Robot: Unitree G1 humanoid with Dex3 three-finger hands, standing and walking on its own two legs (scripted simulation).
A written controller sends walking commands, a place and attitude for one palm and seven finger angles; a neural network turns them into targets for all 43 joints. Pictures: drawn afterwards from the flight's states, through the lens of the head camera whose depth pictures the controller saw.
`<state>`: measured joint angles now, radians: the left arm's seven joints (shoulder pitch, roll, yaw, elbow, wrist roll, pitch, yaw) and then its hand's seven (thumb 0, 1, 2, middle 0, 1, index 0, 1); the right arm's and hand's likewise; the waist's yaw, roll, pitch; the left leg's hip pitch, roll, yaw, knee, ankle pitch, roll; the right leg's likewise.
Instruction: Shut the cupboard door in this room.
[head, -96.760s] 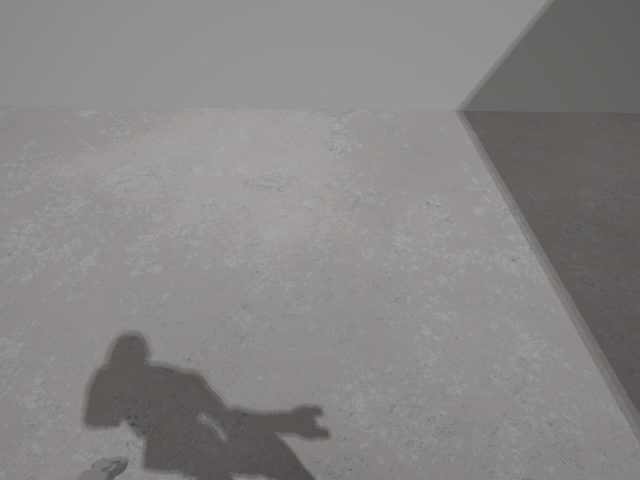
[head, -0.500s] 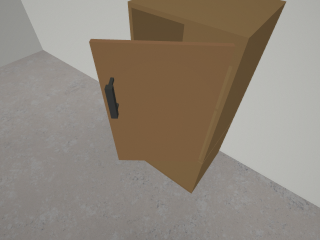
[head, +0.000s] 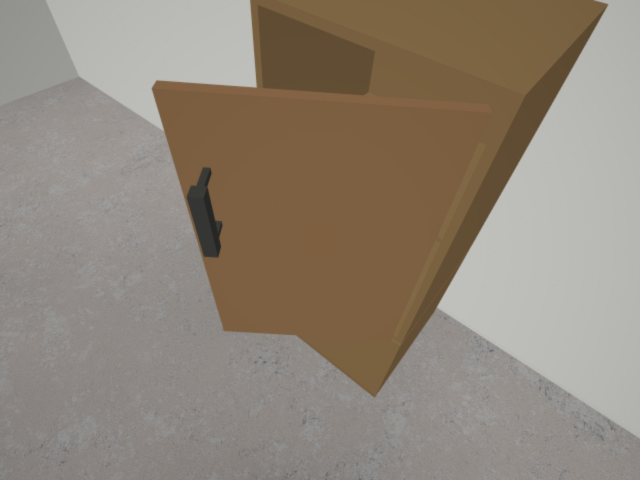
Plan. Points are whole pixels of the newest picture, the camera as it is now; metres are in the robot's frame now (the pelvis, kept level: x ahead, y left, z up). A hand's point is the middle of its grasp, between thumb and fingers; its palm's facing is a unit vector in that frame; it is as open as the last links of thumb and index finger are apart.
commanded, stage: come to a stop and stand still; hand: left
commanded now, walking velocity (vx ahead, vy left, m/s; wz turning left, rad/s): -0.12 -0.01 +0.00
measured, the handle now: (208, 213) +0.43 +0.20 +0.07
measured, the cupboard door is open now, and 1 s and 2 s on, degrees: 37 37 37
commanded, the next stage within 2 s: look again from close up in 0.76 s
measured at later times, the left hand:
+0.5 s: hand out of the picture +0.02 +0.20 -0.16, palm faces -0.03 -0.97 -0.25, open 7.4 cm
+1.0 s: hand out of the picture -0.05 +0.21 -0.17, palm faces -0.04 -0.98 -0.22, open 7.4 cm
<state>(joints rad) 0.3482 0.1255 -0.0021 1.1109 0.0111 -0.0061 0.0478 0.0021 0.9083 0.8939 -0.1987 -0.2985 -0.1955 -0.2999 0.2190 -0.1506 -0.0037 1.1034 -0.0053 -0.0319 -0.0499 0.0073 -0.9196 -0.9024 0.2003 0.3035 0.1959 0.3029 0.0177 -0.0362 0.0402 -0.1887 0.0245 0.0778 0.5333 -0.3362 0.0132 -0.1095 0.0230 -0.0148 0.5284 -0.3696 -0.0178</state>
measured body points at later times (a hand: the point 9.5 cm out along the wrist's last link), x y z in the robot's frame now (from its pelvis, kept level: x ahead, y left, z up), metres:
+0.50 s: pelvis -0.05 +0.02 +0.00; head -0.05 +0.01 +0.45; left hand +0.02 +0.25 -0.14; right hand -0.01 -0.22 -0.16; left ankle -0.03 +0.11 -0.73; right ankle -0.09 -0.10 -0.73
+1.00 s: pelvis -0.05 +0.02 +0.00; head -0.04 +0.02 +0.45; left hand -0.05 +0.26 -0.15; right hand -0.04 -0.22 -0.15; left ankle -0.03 +0.11 -0.73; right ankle -0.09 -0.10 -0.73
